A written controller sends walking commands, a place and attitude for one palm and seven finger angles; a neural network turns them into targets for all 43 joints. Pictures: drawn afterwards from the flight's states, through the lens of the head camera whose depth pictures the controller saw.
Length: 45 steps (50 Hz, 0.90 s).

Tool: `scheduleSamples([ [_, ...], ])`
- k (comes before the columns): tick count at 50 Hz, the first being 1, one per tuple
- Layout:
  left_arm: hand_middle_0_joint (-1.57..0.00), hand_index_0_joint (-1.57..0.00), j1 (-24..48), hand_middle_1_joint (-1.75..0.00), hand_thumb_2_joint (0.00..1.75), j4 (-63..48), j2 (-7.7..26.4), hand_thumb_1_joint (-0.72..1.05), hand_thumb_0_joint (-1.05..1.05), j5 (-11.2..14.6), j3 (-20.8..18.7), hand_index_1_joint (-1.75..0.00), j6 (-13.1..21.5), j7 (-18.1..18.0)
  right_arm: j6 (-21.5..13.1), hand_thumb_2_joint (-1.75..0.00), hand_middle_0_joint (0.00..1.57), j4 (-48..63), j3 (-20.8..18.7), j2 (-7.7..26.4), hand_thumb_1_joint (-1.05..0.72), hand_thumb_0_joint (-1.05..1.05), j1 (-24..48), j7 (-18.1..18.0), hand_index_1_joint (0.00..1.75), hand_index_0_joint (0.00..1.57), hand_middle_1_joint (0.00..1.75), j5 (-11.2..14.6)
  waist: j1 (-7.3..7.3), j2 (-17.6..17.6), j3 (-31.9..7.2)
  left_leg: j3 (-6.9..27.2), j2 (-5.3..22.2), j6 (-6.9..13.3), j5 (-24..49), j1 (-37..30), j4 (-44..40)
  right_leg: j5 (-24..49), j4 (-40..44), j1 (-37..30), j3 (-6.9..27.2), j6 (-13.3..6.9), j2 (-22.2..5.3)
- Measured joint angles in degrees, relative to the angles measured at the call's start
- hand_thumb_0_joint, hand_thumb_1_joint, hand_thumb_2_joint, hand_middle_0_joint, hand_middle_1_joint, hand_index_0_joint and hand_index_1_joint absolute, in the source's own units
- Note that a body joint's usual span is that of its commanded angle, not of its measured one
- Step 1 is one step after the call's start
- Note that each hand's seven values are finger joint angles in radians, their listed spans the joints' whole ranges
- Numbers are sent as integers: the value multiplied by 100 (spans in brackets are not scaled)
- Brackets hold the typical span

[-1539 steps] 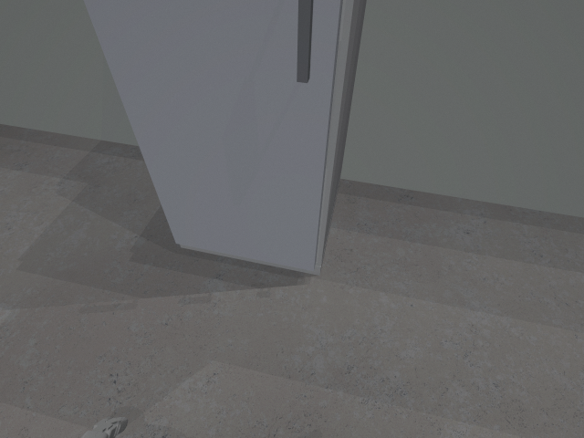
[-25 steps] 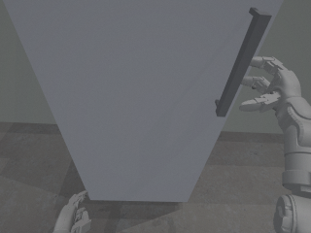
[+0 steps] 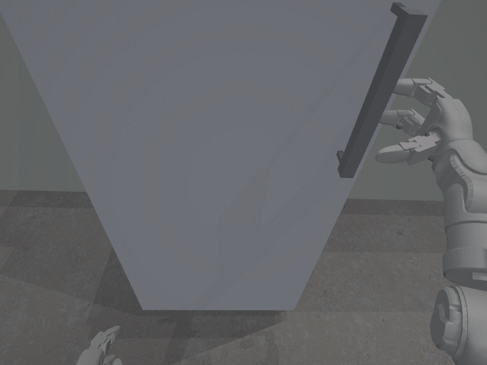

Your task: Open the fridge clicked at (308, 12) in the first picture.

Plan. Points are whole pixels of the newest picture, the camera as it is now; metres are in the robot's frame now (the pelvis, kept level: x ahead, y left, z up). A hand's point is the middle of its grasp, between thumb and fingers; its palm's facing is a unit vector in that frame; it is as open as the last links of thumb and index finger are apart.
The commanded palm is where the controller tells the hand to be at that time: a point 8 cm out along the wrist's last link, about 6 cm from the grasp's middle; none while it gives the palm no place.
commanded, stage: slide the fingers in behind the handle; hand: right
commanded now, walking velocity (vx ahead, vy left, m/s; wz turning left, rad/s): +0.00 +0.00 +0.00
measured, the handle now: (367, 102) +0.46 -0.14 +0.25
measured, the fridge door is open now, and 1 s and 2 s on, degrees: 0 0 0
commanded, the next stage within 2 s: move the hooked fingers beside the handle in 0.82 s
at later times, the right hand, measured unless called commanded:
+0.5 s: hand (393, 136) +0.39 -0.17 +0.24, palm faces -0.05 +1.00 -0.04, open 14.0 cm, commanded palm +0.37 -0.21 +0.24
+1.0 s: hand (387, 138) +0.38 -0.16 +0.24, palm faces -0.01 +1.00 -0.05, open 14.2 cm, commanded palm +0.36 -0.19 +0.24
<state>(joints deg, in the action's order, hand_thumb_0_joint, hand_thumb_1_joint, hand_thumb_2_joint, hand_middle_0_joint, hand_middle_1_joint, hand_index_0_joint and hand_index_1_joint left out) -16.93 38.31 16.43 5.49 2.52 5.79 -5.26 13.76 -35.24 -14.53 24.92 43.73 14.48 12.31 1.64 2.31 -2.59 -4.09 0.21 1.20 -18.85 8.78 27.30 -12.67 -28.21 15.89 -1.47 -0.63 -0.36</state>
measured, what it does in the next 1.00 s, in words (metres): stands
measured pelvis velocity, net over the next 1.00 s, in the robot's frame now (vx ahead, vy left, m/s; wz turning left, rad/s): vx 0.00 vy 0.00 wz -0.01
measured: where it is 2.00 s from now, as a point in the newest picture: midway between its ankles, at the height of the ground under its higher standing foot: outside the picture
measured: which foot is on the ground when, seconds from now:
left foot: down 0.00-1.00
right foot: down 0.00-1.00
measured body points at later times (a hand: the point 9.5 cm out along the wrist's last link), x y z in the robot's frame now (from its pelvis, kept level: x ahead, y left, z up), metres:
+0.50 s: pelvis +0.01 +0.00 +0.00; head -0.02 +0.02 +0.45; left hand +0.18 +0.25 -0.08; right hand +0.39 -0.22 +0.24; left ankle -0.05 +0.10 -0.74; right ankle +0.02 -0.12 -0.74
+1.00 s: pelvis +0.00 +0.00 +0.00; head -0.02 +0.02 +0.45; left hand +0.17 +0.23 -0.09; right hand +0.38 -0.21 +0.24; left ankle -0.05 +0.10 -0.74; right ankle +0.02 -0.12 -0.74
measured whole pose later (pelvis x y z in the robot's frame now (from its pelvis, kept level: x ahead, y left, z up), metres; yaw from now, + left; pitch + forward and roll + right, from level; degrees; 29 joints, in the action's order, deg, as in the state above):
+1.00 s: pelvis +0.00 +0.00 +0.00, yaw -1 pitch -2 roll +0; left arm -12.1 37.2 14.8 5.0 3.7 4.3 -4.4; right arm 20.0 -17.0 -10.6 17.4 35.6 7.4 12.4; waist -0.7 2.8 -2.1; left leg -4.6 0.9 1.1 -19.6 6.9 28.2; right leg -12.7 -28.3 14.0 -0.9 -0.7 0.4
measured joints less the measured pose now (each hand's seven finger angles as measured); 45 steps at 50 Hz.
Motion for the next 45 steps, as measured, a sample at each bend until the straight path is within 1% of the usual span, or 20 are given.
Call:
scheduleSamples([
  [7,-20,-20,59,-30,90,-116,-35,91,1,10,34,-30,13,26,-21,-30,32,159,-1,-48,50,-1,-194,87,121,31,122,29,21,14,-13,40,-7,-1,-8,-37,4,-20,2,-55,-37,1,-11],
  [9,-20,-20,93,-30,90,-159,-40,91,1,5,38,-30,24,38,0,-30,31,338,27,-122,50,-1,-284,83,120,31,122,39,17,19,-4,56,-5,-3,-10,-56,2,-24,12,-84,-52,-1,-10],
  [13,-20,-20,190,-30,90,-248,-60,91,1,-15,59,-30,16,74,44,-30,31,794,-41,-294,50,-1,-565,32,120,31,121,100,16,31,-21,111,-3,-8,-17,-91,-3,-33,50,-154,-105,-1,-14],
  [18,-20,-20,307,-30,90,-351,-102,91,1,-24,78,-30,-43,113,222,-30,31,1350,-90,-395,50,-1,-895,-113,120,31,120,87,-21,24,-70,154,-9,-6,-36,-149,-9,-53,81,-239,-146,9,-24],
  [23,-20,-20,434,-30,90,-395,-108,91,1,-8,91,-30,-135,103,512,-30,30,1671,-50,-375,50,-1,-1041,-198,120,31,120,69,-85,1,-73,120,-19,8,-56,-200,-8,-70,58,-267,-111,25,-30],
  [26,-20,-20,503,-30,90,-392,-86,91,1,1,85,-30,-156,82,632,-30,30,1816,46,-402,50,-1,-1043,-225,120,30,120,82,-132,-1,-51,72,-16,14,-65,-212,3,-73,26,-250,-64,29,-21],
  [31,-20,-20,613,-30,90,-337,-74,91,1,-2,81,-30,-168,52,715,-30,30,1866,167,-518,50,-1,-936,-331,120,29,120,110,-183,4,-11,0,2,18,-76,-201,33,-59,-8,-209,7,30,4],
  [42,-20,-20,586,-30,90,-211,-152,91,1,-17,125,-30,-196,54,657,-30,30,1738,293,-625,50,-1,-796,-508,123,27,120,82,-212,8,20,-54,29,11,-85,-193,71,-37,-30,-185,60,21,38],
  [45,-20,-20,536,-30,90,-167,-157,91,1,-22,114,-30,-174,58,648,-30,30,1731,365,-668,50,-1,-729,-604,124,27,120,18,-232,18,51,-72,44,7,-83,-186,83,-25,-36,-173,76,12,55],
])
